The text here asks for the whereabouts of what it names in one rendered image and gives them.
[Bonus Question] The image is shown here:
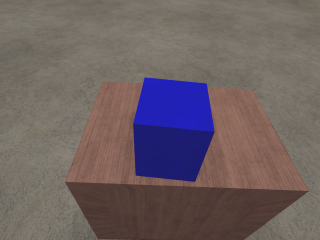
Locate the pedestal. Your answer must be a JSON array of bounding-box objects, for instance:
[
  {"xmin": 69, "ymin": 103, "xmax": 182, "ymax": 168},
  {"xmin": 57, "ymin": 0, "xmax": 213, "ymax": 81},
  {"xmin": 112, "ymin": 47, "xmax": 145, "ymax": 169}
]
[{"xmin": 65, "ymin": 81, "xmax": 309, "ymax": 240}]

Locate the carton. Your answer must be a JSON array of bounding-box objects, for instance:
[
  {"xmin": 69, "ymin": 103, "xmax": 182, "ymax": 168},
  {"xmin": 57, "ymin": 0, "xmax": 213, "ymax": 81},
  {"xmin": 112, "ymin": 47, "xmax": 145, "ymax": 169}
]
[{"xmin": 133, "ymin": 77, "xmax": 215, "ymax": 182}]

